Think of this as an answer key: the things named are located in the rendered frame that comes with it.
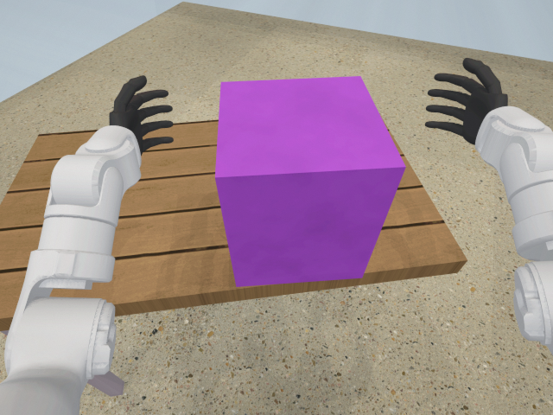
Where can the robot left upper arm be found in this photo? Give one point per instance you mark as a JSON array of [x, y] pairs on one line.
[[60, 344]]

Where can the robot left hand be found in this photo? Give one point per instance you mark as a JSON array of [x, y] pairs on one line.
[[127, 115]]

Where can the carton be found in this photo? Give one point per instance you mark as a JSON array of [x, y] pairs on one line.
[[306, 172]]

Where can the left robot forearm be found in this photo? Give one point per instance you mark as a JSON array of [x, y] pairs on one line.
[[80, 218]]

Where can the robot right hand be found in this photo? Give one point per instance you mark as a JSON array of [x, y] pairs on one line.
[[482, 100]]

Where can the robot right upper arm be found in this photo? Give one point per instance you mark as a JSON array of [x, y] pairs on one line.
[[533, 301]]

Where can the right robot forearm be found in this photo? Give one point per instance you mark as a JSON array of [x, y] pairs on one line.
[[520, 148]]

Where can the table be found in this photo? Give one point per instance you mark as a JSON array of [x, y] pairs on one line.
[[170, 245]]

